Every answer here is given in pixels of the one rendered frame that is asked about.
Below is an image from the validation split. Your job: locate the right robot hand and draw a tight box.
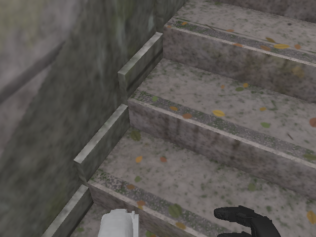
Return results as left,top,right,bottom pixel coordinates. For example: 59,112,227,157
213,205,281,237

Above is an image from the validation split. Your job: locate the left robot thigh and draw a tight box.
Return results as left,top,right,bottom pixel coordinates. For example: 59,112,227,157
98,209,139,237

